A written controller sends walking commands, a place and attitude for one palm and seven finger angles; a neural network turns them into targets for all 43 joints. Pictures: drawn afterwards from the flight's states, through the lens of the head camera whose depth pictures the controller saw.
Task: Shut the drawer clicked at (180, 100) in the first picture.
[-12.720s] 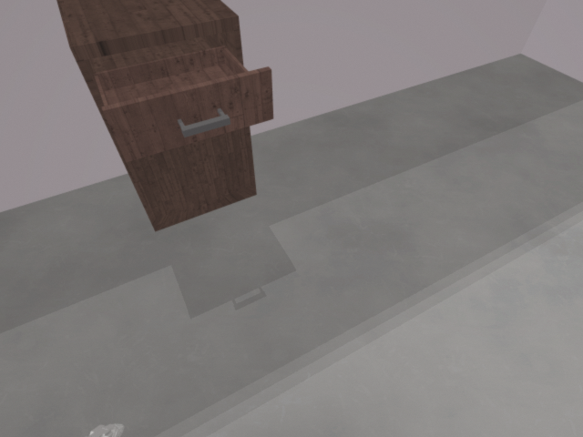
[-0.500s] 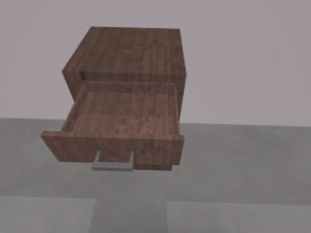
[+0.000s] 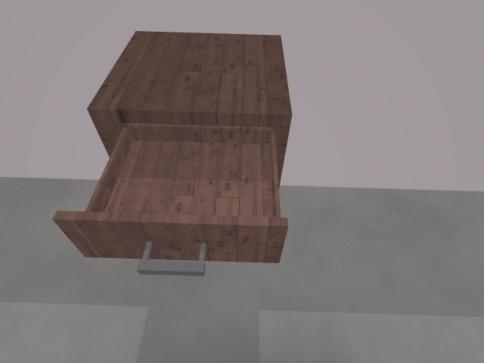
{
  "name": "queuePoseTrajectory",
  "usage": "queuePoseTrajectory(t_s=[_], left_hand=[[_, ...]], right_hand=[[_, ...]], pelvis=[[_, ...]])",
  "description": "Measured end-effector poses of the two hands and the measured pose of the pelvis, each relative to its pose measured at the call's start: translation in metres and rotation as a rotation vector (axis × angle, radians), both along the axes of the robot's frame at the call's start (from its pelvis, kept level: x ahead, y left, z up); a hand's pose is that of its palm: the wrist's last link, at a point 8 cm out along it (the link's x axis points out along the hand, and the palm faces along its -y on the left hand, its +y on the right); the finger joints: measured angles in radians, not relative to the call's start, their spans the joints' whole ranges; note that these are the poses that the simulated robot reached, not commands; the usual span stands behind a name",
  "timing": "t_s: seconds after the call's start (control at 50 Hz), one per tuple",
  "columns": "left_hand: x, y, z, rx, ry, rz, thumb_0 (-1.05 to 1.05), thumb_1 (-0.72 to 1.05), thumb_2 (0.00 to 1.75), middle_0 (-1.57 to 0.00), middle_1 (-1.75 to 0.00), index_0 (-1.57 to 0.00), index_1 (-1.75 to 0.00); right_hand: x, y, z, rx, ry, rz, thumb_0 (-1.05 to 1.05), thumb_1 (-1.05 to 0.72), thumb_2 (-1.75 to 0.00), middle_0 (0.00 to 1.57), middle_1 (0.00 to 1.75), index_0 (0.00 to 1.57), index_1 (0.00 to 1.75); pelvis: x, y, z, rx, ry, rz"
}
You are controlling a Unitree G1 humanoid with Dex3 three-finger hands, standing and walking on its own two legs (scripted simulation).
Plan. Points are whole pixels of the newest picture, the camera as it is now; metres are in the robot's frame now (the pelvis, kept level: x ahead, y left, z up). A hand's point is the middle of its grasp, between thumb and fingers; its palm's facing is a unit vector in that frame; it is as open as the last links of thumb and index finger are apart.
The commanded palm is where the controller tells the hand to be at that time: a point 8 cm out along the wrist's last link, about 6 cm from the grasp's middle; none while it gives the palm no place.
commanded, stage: come to a stop and stand still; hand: left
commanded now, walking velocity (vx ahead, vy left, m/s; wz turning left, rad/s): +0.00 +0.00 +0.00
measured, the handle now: (173, 258) +0.32 +0.16 -0.08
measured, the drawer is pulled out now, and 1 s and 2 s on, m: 0.29 0.29 0.29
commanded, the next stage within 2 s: look again from close up in 0.58 s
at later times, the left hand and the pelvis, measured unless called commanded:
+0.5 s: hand out of the picture +0.03 +0.16 -0.17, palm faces +0.00 -0.98 -0.22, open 7.3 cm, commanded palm none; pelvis +0.00 -0.02 +0.00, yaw +0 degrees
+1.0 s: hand out of the picture -0.01 +0.13 -0.17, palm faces +0.01 -0.98 -0.20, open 7.4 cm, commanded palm none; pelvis -0.01 -0.04 +0.00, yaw +0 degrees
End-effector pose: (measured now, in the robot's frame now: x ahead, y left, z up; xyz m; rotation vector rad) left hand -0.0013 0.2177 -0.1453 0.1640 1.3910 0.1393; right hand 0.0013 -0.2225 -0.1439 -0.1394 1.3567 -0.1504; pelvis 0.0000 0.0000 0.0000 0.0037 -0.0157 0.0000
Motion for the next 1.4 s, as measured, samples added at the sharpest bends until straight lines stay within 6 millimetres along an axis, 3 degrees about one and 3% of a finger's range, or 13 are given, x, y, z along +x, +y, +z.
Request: queuePoseTrajectory(t_s=[0.18, 0.34, 0.8, 1.34, 1.36, 1.4], left_hand=[[0.029, -0.001, 0.005, 0.021, -0.069, -0.011, 0.01, 0.92, 0.9, -0.2, -0.29, -0.2, -0.3], [0.036, -0.007, 0.008, 0.025, -0.093, -0.015, 0.0, 0.92, 0.9, -0.2, -0.29, -0.2, -0.3], [-0.007, -0.03, 0.007, 0.003, -0.006, 0.003, 0.0, 0.91, 0.9, -0.2, -0.29, -0.2, -0.3], [-0.021, -0.042, 0.006, 0.005, -0.004, 0.013, 0.0, 0.91, 0.9, -0.2, -0.29, -0.2, -0.3], [-0.015, -0.039, 0.01, 0.014, -0.041, 0.057, 0.01, 0.93, 0.9, -0.2, -0.3, -0.2, -0.3], [0.017, -0.024, 0.037, 0.067, -0.276, 0.104, 0.03, 0.96, 0.9, -0.21, -0.3, -0.21, -0.31]], right_hand=[[0.013, -0.01, 0.0, 0.0, -0.021, -0.002, 0.01, -0.92, -0.9, 0.2, 0.3, 0.2, 0.29], [0.01, -0.017, 0.0, 0.006, -0.008, -0.005, 0.01, -0.91, -0.9, 0.2, 0.3, 0.2, 0.29], [-0.028, -0.024, -0.001, 0.028, 0.068, -0.028, 0.01, -0.91, -0.9, 0.2, 0.3, 0.2, 0.29], [-0.048, -0.023, -0.003, 0.048, 0.089, -0.039, 0.01, -0.91, -0.9, 0.2, 0.3, 0.2, 0.29], [-0.044, -0.025, -0.002, 0.041, 0.057, -0.04, 0.01, -0.91, -0.9, 0.2, 0.3, 0.2, 0.29], [-0.025, -0.032, 0.002, 0.004, -0.087, -0.025, 0.01, -0.91, -0.9, 0.2, 0.3, 0.2, 0.29]], pelvis=[[0.006, -0.01, 0.001, 0.0, -0.005, -0.001], [0.006, -0.017, 0.002, 0.002, -0.007, 0.0], [-0.004, -0.032, 0.005, 0.004, -0.009, -0.004], [-0.014, -0.041, 0.004, 0.002, -0.005, -0.003], [-0.016, -0.041, 0.003, 0.001, -0.007, -0.003], [-0.017, -0.041, 0.001, 0.005, -0.008, 0.002]])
